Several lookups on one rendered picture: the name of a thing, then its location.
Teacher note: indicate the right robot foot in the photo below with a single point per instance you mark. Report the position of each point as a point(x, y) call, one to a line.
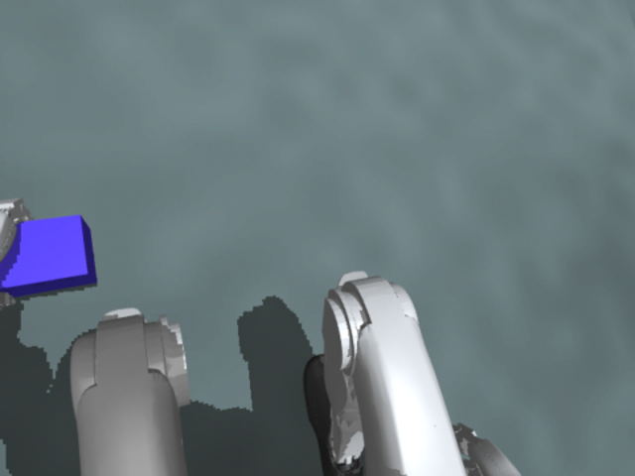
point(318, 407)

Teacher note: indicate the left robot hand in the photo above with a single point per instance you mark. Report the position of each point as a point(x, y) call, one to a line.
point(12, 212)

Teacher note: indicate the carton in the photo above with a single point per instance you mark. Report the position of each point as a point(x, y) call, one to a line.
point(48, 255)

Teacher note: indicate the right robot hand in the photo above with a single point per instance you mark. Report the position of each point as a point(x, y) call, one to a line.
point(486, 459)

